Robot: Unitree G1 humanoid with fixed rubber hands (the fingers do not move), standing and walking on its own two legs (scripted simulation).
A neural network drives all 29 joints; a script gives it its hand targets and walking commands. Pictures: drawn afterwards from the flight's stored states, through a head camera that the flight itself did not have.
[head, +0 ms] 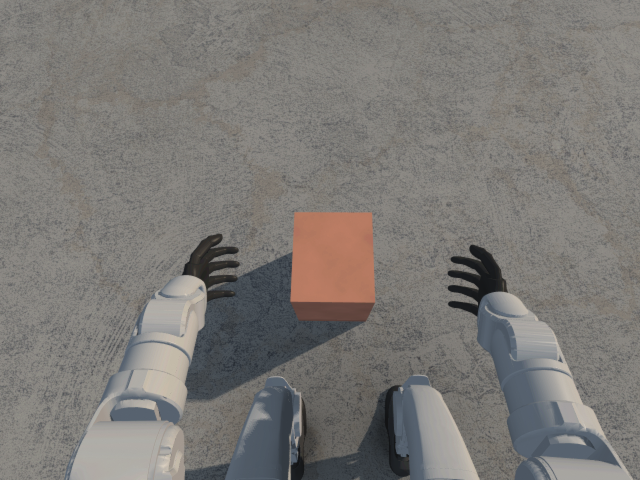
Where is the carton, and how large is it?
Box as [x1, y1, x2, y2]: [290, 212, 374, 321]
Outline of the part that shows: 294,212 290,301 298,319 365,321 374,303 371,213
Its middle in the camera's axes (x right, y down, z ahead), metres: +0.03 +0.08 +1.01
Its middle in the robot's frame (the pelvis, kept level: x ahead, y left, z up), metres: +0.53 +0.02 -0.56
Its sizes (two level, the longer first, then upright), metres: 0.220 0.188 0.246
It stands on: the floor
